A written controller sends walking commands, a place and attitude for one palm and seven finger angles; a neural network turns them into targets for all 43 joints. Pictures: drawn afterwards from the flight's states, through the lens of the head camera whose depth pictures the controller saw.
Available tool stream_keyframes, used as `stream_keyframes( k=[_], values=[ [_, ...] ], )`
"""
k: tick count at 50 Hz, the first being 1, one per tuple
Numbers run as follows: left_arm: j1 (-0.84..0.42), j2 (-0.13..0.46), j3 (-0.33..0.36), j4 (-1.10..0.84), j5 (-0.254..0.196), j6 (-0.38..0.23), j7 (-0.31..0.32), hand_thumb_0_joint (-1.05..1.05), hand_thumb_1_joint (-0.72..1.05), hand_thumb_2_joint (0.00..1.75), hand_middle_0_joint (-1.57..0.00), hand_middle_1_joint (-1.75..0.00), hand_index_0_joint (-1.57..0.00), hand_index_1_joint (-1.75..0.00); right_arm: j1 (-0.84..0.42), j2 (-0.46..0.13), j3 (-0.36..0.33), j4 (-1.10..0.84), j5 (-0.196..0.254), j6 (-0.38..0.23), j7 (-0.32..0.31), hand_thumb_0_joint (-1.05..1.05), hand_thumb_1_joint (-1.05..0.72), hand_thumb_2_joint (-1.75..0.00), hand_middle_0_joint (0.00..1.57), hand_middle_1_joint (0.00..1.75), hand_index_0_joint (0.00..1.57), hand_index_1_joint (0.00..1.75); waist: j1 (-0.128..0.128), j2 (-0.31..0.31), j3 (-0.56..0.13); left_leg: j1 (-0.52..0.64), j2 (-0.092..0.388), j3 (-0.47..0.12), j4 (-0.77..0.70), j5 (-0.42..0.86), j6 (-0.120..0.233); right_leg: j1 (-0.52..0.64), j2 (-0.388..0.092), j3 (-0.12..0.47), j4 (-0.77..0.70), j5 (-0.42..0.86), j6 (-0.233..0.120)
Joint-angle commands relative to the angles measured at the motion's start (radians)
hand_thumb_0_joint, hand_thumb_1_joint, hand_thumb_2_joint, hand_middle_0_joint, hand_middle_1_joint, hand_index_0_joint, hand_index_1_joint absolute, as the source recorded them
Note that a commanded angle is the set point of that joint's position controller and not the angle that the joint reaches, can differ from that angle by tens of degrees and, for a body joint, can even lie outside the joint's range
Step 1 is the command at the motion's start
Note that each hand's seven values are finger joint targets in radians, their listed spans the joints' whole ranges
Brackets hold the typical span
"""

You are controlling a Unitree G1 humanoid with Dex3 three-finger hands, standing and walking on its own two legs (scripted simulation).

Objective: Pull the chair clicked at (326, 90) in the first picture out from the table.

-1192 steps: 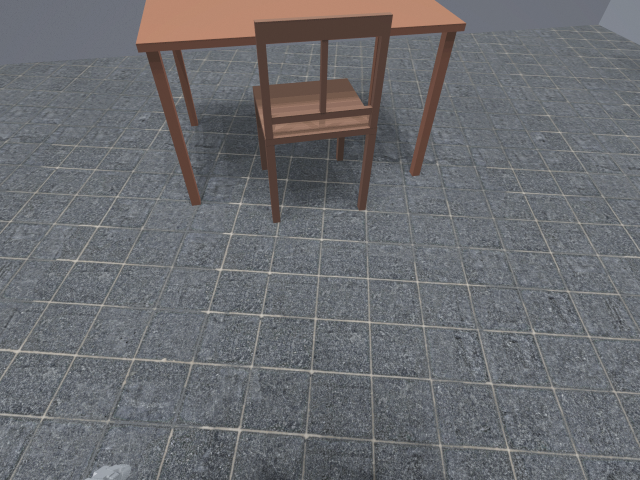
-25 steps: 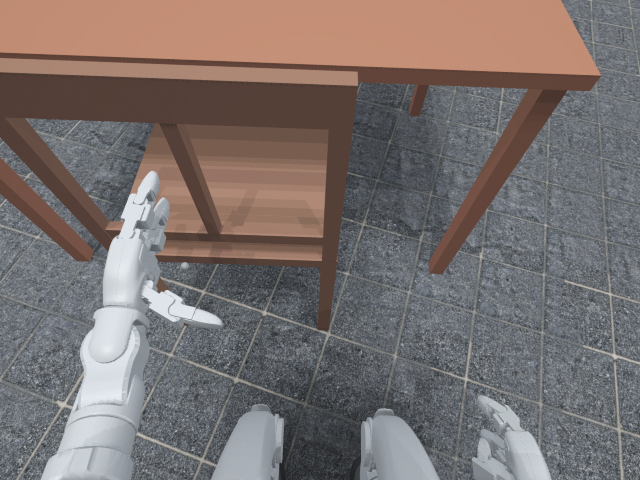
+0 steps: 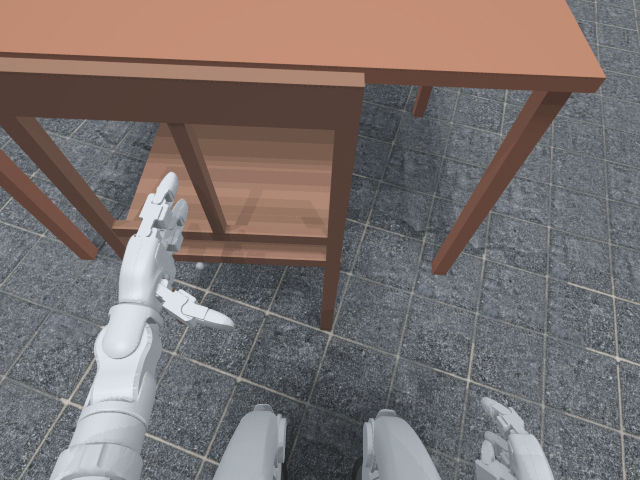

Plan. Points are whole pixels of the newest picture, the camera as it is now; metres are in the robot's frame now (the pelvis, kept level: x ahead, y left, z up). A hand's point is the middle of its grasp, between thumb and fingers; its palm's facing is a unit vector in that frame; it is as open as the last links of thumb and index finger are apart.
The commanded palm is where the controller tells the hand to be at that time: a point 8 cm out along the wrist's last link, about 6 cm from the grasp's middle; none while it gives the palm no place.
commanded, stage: push the fingers through the gap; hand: left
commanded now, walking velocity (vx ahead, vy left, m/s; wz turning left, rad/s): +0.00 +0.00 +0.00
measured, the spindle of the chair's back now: (202, 183) +0.51 +0.19 +0.00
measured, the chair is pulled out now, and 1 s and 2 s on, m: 0.00 0.00 0.00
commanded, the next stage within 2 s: hook a spindle and tug to test in 1.38 s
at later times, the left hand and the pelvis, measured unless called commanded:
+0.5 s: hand (207, 222) +0.42 +0.16 +0.03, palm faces +0.00 -1.00 -0.05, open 17.0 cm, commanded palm +0.40 +0.22 +0.03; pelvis +0.00 +0.00 +0.00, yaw -1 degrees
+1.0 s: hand (211, 194) +0.47 +0.17 +0.03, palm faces +0.02 -1.00 -0.04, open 16.9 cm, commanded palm +0.45 +0.21 +0.03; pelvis +0.00 +0.00 -0.01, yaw -1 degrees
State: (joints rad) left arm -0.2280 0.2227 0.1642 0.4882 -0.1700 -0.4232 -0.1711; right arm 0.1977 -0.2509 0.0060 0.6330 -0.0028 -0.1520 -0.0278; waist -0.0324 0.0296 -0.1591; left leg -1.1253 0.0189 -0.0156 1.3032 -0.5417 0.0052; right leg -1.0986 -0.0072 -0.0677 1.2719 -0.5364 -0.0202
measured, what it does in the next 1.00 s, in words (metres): stands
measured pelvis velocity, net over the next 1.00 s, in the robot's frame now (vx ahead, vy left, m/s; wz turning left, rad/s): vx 0.00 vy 0.00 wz -0.02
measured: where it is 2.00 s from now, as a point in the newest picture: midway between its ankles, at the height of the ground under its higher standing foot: outside the picture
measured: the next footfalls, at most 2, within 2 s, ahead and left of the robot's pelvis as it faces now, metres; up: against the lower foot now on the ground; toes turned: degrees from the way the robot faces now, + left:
none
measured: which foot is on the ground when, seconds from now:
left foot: down 0.00-1.00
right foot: down 0.00-1.00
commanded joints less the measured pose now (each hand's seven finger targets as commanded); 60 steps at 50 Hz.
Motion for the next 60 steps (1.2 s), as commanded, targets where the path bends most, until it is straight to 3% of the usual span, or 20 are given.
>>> stream_keyframes(
  k=[1,3,4,8,11,15,18,21,24,27,31,36,43,44,51,54,55,56,57,60],
  values=[
    [-0.382,0.166,0.082,-0.131,0.004,-0.097,0.027,0.0,-0.5,0.3,-0.06,-0.08,-0.06,-0.08,0.026,-0.145,-0.054,-0.086,-0.002,-0.041,-0.016,0.0,-0.9,-0.9,0.2,0.3,0.2,0.3,-0.041,-0.03,-0.318,0.189,-0.032,-0.029,-0.162,0.135,0.006,0.156,0.03,0.06,-0.187,0.125,-0.001],
    [-0.39,0.196,0.103,-0.111,0.019,-0.103,0.031,0.0,-0.5,0.3,-0.06,-0.08,-0.06,-0.08,0.031,-0.149,-0.056,-0.092,-0.005,-0.04,-0.014,0.0,-0.9,-0.9,0.2,0.3,0.2,0.3,-0.023,0.009,-0.364,0.203,-0.035,-0.025,-0.165,0.152,0.004,0.166,0.029,0.062,-0.176,0.137,-0.007],
    [-0.38,0.168,0.08,-0.09,0.022,-0.095,0.027,0.0,-0.5,0.3,-0.06,-0.08,-0.06,-0.08,0.031,-0.143,-0.055,-0.094,-0.004,-0.039,-0.012,0.0,-0.9,-0.9,0.2,0.3,0.2,0.3,-0.024,0.031,-0.375,0.216,-0.036,-0.018,-0.163,0.168,0.003,0.17,0.026,0.065,-0.178,0.159,-0.006],
    [-0.417,0.224,0.121,-0.063,0.018,-0.075,0.009,0.0,-0.5,0.3,-0.06,-0.08,-0.06,-0.08,0.059,-0.154,-0.057,-0.096,-0.003,-0.027,-0.01,0.0,-0.9,-0.9,0.2,0.3,0.2,0.3,-0.019,0.03,-0.453,0.239,-0.034,-0.02,-0.159,0.235,0.002,0.213,0.029,0.063,-0.164,0.237,-0.009],
    [-0.46,0.199,0.108,-0.077,0.0,-0.071,0.002,0.0,-0.5,0.3,-0.06,-0.08,-0.06,-0.08,0.072,-0.152,-0.061,-0.09,0.0,-0.024,-0.008,0.0,-0.9,-0.9,0.2,0.3,0.2,0.3,-0.03,0.027,-0.48,0.275,-0.031,-0.02,-0.159,0.268,-0.001,0.219,0.03,0.06,-0.168,0.276,-0.004],
    [-0.53,0.195,0.098,-0.036,0.005,-0.083,0.007,0.0,-0.5,0.3,-0.06,-0.08,-0.06,-0.08,0.089,-0.156,-0.063,-0.069,-0.001,-0.023,-0.009,0.0,-0.9,-0.9,0.2,0.3,0.2,0.3,-0.053,0.021,-0.441,0.267,-0.026,-0.03,-0.16,0.256,-0.002,0.175,0.032,0.052,-0.166,0.255,-0.002],
    [-0.526,0.229,0.136,0.015,0.012,-0.092,0.016,0.0,-0.5,0.3,-0.06,-0.08,-0.06,-0.08,0.105,-0.162,-0.065,-0.061,-0.006,-0.02,-0.006,0.0,-0.9,-0.9,0.2,0.3,0.2,0.3,-0.048,-0.01,-0.435,0.244,-0.029,-0.026,-0.159,0.267,0.002,0.196,0.034,0.053,-0.166,0.272,-0.004],
    [-0.529,0.205,0.116,0.043,0.024,-0.097,0.014,0.0,-0.5,0.3,-0.06,-0.08,-0.06,-0.08,0.11,-0.157,-0.065,-0.061,-0.007,-0.012,0.002,0.0,-0.9,-0.9,0.2,0.3,0.2,0.3,-0.043,0.018,-0.442,0.247,-0.032,-0.018,-0.159,0.282,-0.001,0.198,0.03,0.054,-0.163,0.291,-0.004],
    [-0.553,0.255,0.155,0.085,0.028,-0.098,0.012,0.0,-0.5,0.3,-0.06,-0.08,-0.06,-0.08,0.12,-0.162,-0.065,-0.056,-0.008,-0.004,0.002,0.0,-0.9,-0.9,0.2,0.3,0.2,0.3,-0.046,-0.001,-0.435,0.229,-0.03,-0.016,-0.156,0.272,0.002,0.203,0.031,0.059,-0.166,0.287,-0.005],
    [-0.595,0.241,0.145,0.094,0.025,-0.108,0.007,0.0,-0.5,0.3,-0.06,-0.08,-0.06,-0.08,0.122,-0.158,-0.063,-0.059,-0.007,0.0,0.004,0.0,-0.9,-0.9,0.2,0.3,0.2,0.3,-0.052,0.014,-0.427,0.222,-0.033,-0.011,-0.156,0.257,0.003,0.204,0.032,0.065,-0.173,0.278,-0.004],
    [-0.705,0.279,0.164,0.118,0.031,-0.13,0.012,0.0,-0.5,0.3,-0.06,-0.08,-0.06,-0.08,0.136,-0.166,-0.063,-0.04,-0.012,-0.004,0.001,0.0,-0.9,-0.9,0.2,0.3,0.2,0.3,-0.07,0.028,-0.446,0.233,-0.03,-0.022,-0.147,0.243,0.004,0.169,0.033,0.062,-0.165,0.253,-0.003],
    [-0.734,0.255,0.142,0.168,0.04,-0.132,0.005,0.0,-0.5,0.3,-0.06,-0.08,-0.06,-0.08,0.153,-0.17,-0.067,-0.033,-0.015,-0.003,0.007,0.0,-0.9,-0.9,0.2,0.3,0.2,0.3,-0.077,0.059,-0.495,0.273,-0.03,-0.025,-0.137,0.285,0.001,0.152,0.033,0.055,-0.155,0.284,-0.006],
    [-0.842,0.324,0.192,0.28,0.05,-0.114,0.004,0.0,-0.5,0.3,-0.06,-0.08,-0.06,-0.08,0.177,-0.181,-0.06,-0.023,-0.018,0.013,0.007,0.0,-0.9,-0.9,0.2,0.3,0.2,0.3,-0.094,0.028,-0.46,0.208,-0.031,-0.025,-0.13,0.244,0.009,0.143,0.033,0.058,-0.155,0.253,-0.004],
    [-0.843,0.336,0.204,0.276,0.053,-0.121,0.007,0.0,-0.5,0.3,-0.06,-0.08,-0.06,-0.08,0.18,-0.18,-0.06,-0.026,-0.019,0.013,0.009,0.0,-0.9,-0.9,0.2,0.3,0.2,0.3,-0.084,0.039,-0.481,0.216,-0.031,-0.026,-0.131,0.253,0.007,0.15,0.034,0.058,-0.152,0.26,-0.005],
    [-0.89,0.329,0.189,0.295,0.07,-0.149,0.011,0.0,-0.5,0.3,-0.06,-0.08,-0.06,-0.08,0.198,-0.184,-0.063,-0.02,-0.026,0.022,0.022,0.0,-0.9,-0.9,0.2,0.3,0.2,0.3,-0.096,0.076,-0.526,0.26,-0.027,-0.032,-0.124,0.288,0.004,0.124,0.039,0.051,-0.142,0.274,-0.008],
    [-0.838,0.305,0.18,0.367,0.072,-0.125,0.003,0.0,-0.5,0.3,-0.06,-0.08,-0.06,-0.08,0.203,-0.187,-0.065,-0.019,-0.022,0.033,0.028,0.0,-0.9,-0.9,0.2,0.3,0.2,0.3,-0.098,0.049,-0.481,0.241,-0.025,-0.032,-0.131,0.278,0.003,0.113,0.04,0.045,-0.15,0.267,-0.009],
    [-0.859,0.311,0.184,0.359,0.068,-0.118,0.003,0.0,-0.5,0.3,-0.06,-0.08,-0.06,-0.08,0.206,-0.187,-0.064,-0.019,-0.023,0.036,0.027,0.0,-0.9,-0.9,0.2,0.3,0.2,0.3,-0.104,0.029,-0.482,0.221,-0.025,-0.029,-0.127,0.266,0.007,0.128,0.039,0.049,-0.153,0.268,-0.005],
    [-0.839,0.355,0.221,0.373,0.073,-0.114,0.006,0.0,-0.5,0.3,-0.06,-0.08,-0.06,-0.08,0.209,-0.191,-0.065,-0.023,-0.021,0.042,0.025,0.0,-0.9,-0.9,0.2,0.3,0.2,0.3,-0.089,0.022,-0.475,0.204,-0.026,-0.028,-0.133,0.252,0.007,0.141,0.039,0.052,-0.156,0.255,-0.007],
    [-0.854,0.319,0.191,0.376,0.069,-0.11,0.005,0.0,-0.5,0.3,-0.06,-0.08,-0.06,-0.08,0.205,-0.186,-0.06,-0.027,-0.02,0.045,0.025,0.0,-0.9,-0.9,0.2,0.3,0.2,0.3,-0.102,0.012,-0.459,0.192,-0.029,-0.026,-0.136,0.241,0.01,0.143,0.039,0.052,-0.162,0.251,-0.005],
    [-0.905,0.367,0.227,0.332,0.071,-0.131,0.017,0.0,-0.5,0.3,-0.06,-0.08,-0.06,-0.08,0.209,-0.184,-0.06,-0.025,-0.023,0.041,0.024,0.0,-0.9,-0.9,0.2,0.3,0.2,0.3,-0.093,0.046,-0.489,0.206,-0.029,-0.025,-0.133,0.242,0.011,0.148,0.041,0.058,-0.16,0.248,-0.006]
  ],
)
